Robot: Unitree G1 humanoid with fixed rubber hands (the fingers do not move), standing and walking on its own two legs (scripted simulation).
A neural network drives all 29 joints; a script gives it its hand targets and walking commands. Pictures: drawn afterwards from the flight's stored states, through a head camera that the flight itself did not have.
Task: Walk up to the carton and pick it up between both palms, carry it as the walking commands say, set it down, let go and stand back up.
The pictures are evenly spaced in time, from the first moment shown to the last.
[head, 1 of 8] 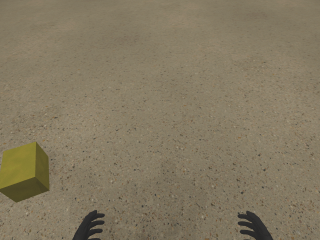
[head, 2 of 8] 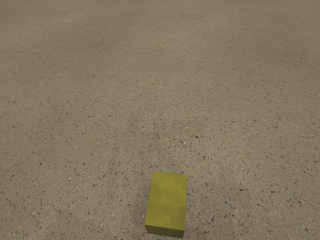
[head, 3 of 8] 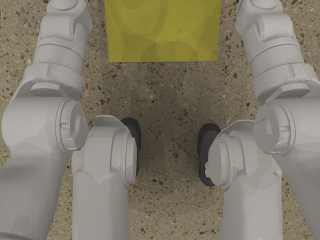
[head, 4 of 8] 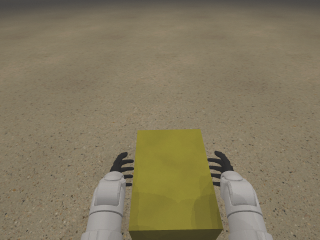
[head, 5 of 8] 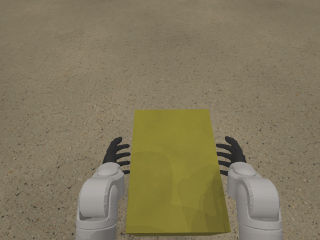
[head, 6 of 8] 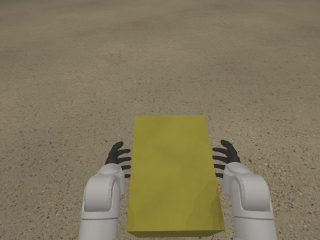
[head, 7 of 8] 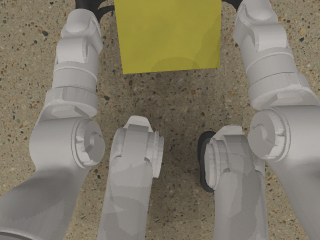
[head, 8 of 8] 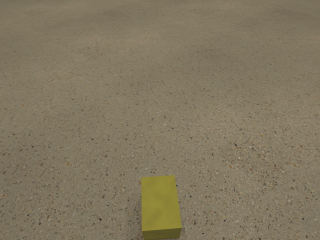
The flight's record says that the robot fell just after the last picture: no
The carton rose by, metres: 0.70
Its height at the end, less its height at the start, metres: +0.00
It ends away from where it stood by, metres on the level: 2.93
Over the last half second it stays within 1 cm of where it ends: yes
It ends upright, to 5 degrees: yes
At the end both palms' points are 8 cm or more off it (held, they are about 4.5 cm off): yes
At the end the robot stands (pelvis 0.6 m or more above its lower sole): yes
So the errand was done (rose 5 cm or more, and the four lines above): yes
